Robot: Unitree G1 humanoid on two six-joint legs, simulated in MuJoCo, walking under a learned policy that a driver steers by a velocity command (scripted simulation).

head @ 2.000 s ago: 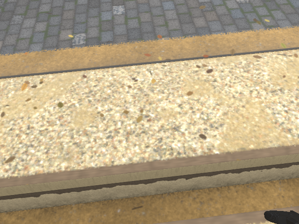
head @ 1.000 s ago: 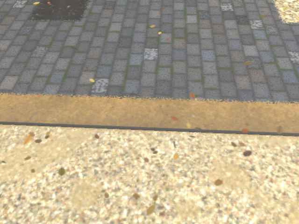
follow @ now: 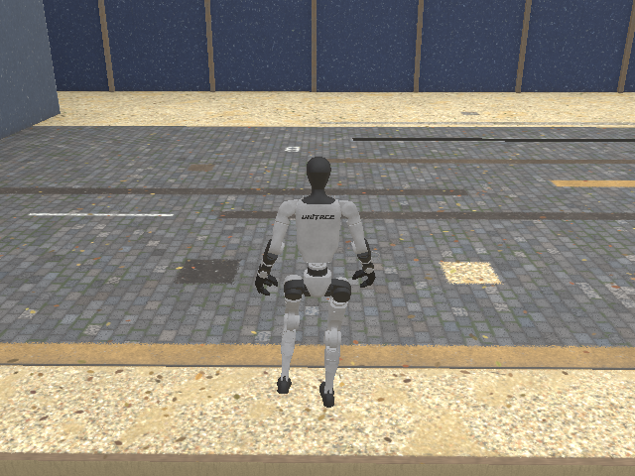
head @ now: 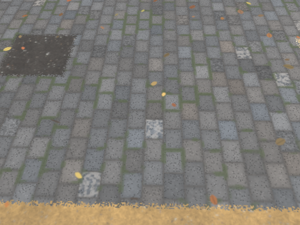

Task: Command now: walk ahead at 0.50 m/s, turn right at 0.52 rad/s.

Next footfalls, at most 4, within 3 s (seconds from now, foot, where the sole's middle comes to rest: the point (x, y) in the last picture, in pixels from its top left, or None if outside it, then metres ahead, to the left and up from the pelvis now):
0.28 left None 0.37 0.14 -0.78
0.76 right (204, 212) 0.54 -0.19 -0.78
1.28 left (154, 151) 0.85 0.03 -0.78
1.78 right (181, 105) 1.17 -0.12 -0.78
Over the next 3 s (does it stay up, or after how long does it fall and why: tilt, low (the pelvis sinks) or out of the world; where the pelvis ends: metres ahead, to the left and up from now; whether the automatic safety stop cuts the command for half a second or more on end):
stays up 1.60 -0.10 0.00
